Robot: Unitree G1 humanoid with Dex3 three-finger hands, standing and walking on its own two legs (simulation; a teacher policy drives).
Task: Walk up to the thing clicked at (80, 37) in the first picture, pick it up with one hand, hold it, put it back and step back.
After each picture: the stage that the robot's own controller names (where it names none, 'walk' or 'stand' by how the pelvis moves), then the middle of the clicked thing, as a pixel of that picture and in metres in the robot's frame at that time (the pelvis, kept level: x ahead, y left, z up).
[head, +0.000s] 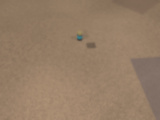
stand; (79, 35) +1.56 +0.02 -0.72
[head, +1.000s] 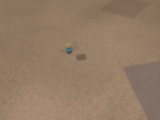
walk; (68, 48) +1.42 +0.24 -0.70
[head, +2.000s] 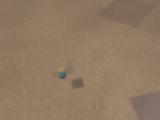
walk; (62, 72) +0.96 +0.27 -0.71
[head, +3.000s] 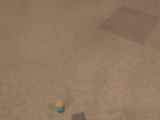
walk; (60, 106) +0.60 +0.24 -0.72
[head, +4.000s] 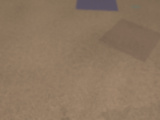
stand; out of the picture +0.44 +0.21 -0.70
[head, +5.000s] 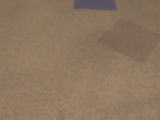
stand; out of the picture +0.39 +0.20 -0.71
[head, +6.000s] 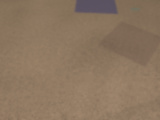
stand; out of the picture +0.39 +0.20 -0.72
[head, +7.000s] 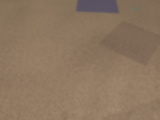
stand; out of the picture +0.41 +0.20 -0.73
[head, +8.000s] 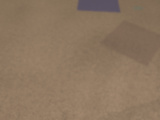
stand; out of the picture +0.39 +0.19 -0.73
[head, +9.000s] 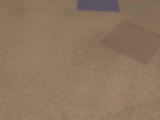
stand; out of the picture +0.39 +0.20 -0.73
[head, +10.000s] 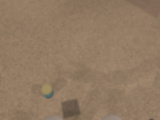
go down; (47, 91) +0.44 +0.19 -0.54
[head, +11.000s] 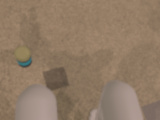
go down; (23, 57) +0.49 +0.22 -0.31
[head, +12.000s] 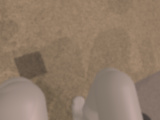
close in; out of the picture +0.48 +0.25 -0.26
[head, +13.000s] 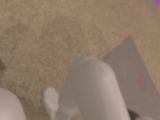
close; out of the picture +0.46 +0.28 -0.23
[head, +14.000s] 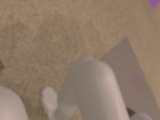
close; out of the picture +0.46 +0.28 -0.23
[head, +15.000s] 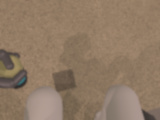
lift; (13, 73) +0.35 +0.23 -0.09
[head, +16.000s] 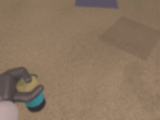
hold; (32, 94) +0.32 +0.17 +0.02
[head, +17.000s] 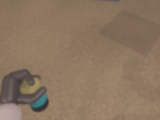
hold; (35, 95) +0.32 +0.17 -0.01
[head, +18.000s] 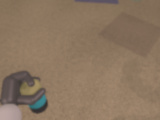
hold; (35, 96) +0.32 +0.17 -0.02
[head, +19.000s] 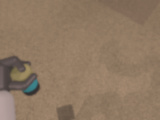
crouch; (26, 80) +0.37 +0.18 -0.08
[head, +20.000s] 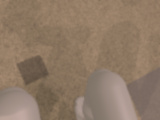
lower; out of the picture +0.51 +0.26 -0.12
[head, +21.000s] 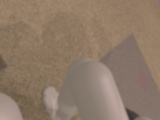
lower; out of the picture +0.46 +0.29 -0.24
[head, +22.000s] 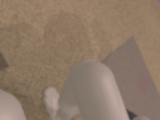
lower; out of the picture +0.45 +0.29 -0.24
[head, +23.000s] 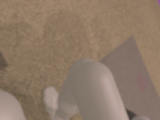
lower; out of the picture +0.45 +0.29 -0.25
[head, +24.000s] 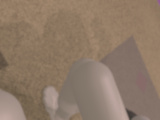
lower; out of the picture +0.45 +0.29 -0.25
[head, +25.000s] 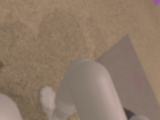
open; out of the picture +0.46 +0.28 -0.25
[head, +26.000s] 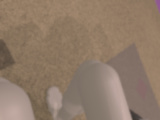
stand; out of the picture +0.45 +0.28 -0.25
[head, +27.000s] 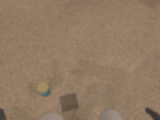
stand; (44, 89) +0.44 +0.20 -0.53
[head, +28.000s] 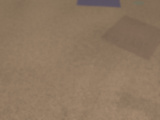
stand; out of the picture +0.40 +0.19 -0.66
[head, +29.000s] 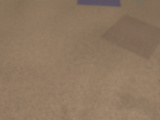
stand; out of the picture +0.40 +0.19 -0.67
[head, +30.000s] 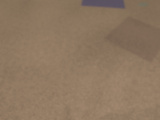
stand; out of the picture +0.40 +0.18 -0.70
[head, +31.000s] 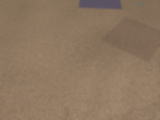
stand; out of the picture +0.40 +0.20 -0.72
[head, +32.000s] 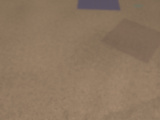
stand; out of the picture +0.38 +0.20 -0.73
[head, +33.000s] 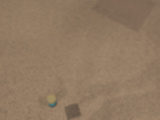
walk; (52, 101) +0.49 +0.17 -0.71
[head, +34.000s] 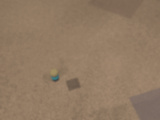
walk; (54, 75) +0.78 +0.26 -0.69
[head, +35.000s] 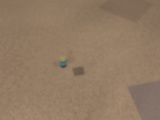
stand; (63, 61) +1.04 +0.21 -0.70
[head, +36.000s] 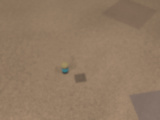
stand; (64, 68) +1.00 +0.18 -0.72
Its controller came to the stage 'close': yes
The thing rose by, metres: 0.69
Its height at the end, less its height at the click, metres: +0.00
